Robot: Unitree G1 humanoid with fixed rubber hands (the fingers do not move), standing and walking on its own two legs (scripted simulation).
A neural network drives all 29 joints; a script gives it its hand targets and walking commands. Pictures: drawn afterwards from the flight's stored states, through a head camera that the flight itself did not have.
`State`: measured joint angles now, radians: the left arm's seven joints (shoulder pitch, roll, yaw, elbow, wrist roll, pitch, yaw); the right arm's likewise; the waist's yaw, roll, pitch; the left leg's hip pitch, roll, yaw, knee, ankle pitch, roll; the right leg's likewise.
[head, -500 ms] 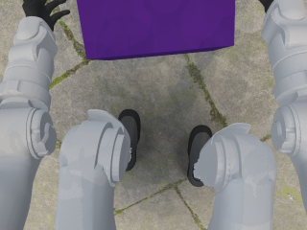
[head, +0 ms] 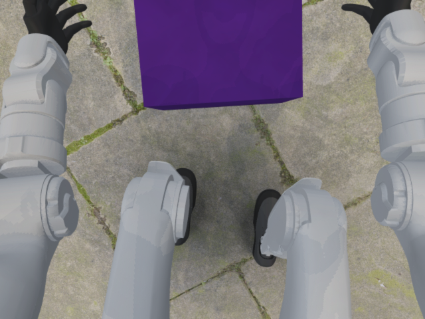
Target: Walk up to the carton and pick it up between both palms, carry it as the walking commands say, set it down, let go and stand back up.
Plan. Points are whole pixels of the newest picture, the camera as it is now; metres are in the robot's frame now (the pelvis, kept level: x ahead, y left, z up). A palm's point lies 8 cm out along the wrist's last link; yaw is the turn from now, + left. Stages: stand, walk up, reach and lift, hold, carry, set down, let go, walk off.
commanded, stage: set down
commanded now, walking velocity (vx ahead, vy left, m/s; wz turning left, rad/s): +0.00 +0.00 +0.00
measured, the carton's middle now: (218, 47) +0.55 +0.06 -0.32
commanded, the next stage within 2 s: let go in 1.02 s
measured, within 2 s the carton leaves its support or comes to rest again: neither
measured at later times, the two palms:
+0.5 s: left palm out of the picture +0.49 +0.31 +0.03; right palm out of the picture +0.58 -0.18 +0.02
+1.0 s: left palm out of the picture +0.49 +0.31 +0.17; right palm out of the picture +0.58 -0.18 +0.16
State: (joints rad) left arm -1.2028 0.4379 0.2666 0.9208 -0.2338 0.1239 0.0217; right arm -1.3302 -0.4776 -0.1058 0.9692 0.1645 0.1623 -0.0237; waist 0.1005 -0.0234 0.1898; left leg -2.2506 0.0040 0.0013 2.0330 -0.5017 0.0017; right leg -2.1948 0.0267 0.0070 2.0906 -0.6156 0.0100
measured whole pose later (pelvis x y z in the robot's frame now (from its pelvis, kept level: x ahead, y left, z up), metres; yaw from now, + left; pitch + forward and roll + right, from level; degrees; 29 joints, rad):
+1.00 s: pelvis +0.05 +0.00 +0.25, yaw +0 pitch +45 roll -1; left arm -0.94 0.35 0.37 0.81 -0.10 0.18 -0.09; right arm -1.08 -0.41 -0.23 0.92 0.04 0.20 0.09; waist 0.11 -0.04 -0.11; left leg -1.57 0.00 -0.01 1.07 -0.29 0.00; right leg -1.53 0.02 0.01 1.11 -0.36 0.01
